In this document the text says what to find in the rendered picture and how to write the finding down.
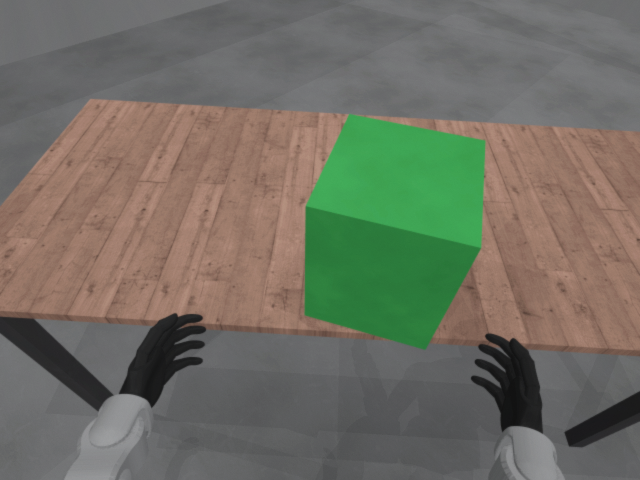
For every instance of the left robot hand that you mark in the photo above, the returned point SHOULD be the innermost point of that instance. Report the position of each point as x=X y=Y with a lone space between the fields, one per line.
x=153 y=364

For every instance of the table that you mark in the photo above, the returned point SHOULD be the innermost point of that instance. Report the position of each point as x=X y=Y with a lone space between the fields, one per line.
x=140 y=210

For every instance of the right robot hand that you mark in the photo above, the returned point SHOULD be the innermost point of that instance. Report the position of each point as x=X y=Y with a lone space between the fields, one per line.
x=519 y=400

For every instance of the robot left forearm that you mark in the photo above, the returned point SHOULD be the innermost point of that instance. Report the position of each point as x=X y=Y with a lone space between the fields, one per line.
x=114 y=445

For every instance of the robot right forearm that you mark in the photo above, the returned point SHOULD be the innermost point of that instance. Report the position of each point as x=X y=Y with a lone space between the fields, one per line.
x=523 y=453

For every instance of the carton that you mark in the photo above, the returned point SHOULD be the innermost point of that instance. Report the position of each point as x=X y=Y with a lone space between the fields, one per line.
x=392 y=227

